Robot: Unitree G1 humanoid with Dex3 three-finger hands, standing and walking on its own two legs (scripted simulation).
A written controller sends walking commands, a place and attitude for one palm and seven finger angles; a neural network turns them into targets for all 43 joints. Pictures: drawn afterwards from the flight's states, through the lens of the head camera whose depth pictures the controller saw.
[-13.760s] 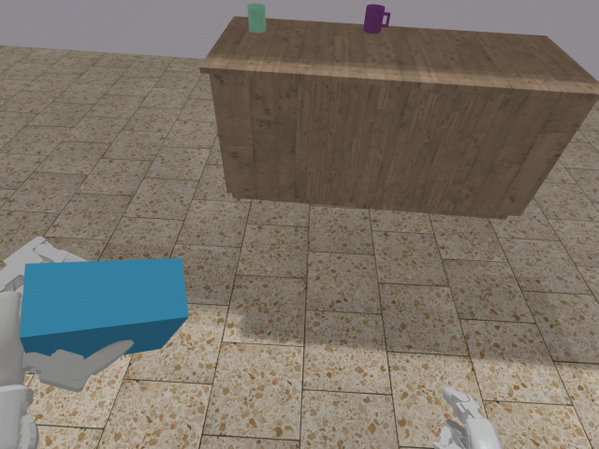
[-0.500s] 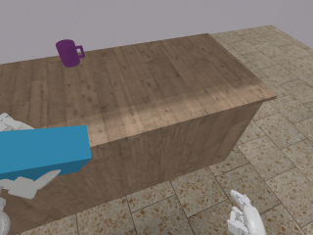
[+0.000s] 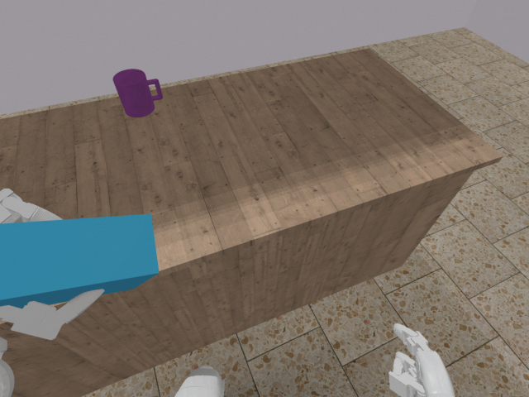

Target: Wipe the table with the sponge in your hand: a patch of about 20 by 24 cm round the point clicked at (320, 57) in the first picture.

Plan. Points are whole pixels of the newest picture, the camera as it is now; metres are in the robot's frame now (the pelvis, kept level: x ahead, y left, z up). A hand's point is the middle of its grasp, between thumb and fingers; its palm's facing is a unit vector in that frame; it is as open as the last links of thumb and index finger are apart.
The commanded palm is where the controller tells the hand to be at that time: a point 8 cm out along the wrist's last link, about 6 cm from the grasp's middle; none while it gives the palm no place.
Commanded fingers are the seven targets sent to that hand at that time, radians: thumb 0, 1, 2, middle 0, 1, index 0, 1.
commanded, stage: shuffle to correct the standing spot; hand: left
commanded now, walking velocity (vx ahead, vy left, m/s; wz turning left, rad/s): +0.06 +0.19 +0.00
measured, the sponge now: (101, 261) +0.22 +0.21 +0.15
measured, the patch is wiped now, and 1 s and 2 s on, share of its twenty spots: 0.00 0.00 0.00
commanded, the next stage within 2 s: come to a stop and stand still in 0.24 s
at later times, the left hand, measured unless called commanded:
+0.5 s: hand out of the picture +0.24 +0.39 +0.16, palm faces +0.44 -0.80 -0.41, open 9.9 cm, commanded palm +0.18 +0.41 +0.18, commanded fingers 0.00 0.10 1.30 -1.20 -1.60 -1.20 -1.60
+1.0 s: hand out of the picture +0.26 +0.38 +0.16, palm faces +0.39 -0.85 -0.35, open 9.9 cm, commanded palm +0.20 +0.42 +0.18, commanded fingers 0.00 0.10 1.30 -1.20 -1.60 -1.20 -1.60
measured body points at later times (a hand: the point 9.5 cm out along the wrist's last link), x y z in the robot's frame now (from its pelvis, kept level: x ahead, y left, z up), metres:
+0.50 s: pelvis +0.02 +0.13 -0.01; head +0.05 +0.14 +0.44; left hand +0.21 +0.43 +0.19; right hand +0.18 -0.09 -0.10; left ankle +0.06 +0.24 -0.73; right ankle +0.01 +0.00 -0.71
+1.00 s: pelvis +0.04 +0.14 +0.01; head +0.05 +0.14 +0.46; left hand +0.23 +0.42 +0.18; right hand +0.22 -0.09 -0.06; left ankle +0.06 +0.24 -0.73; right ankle +0.03 +0.05 -0.73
